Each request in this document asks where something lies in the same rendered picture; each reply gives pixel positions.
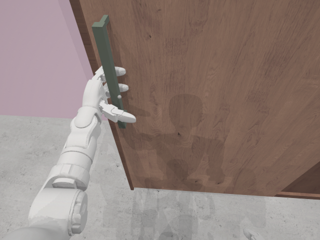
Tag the wardrobe door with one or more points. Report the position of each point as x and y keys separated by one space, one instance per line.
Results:
x=309 y=182
x=226 y=93

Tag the left robot hand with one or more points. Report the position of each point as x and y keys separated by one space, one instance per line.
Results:
x=95 y=92

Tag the right robot hand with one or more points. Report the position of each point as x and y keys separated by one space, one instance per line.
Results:
x=251 y=235

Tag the left robot forearm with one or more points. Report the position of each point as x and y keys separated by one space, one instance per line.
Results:
x=73 y=167

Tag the robot left upper arm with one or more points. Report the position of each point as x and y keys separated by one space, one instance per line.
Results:
x=57 y=214

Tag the handle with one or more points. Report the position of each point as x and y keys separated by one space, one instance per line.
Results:
x=104 y=49

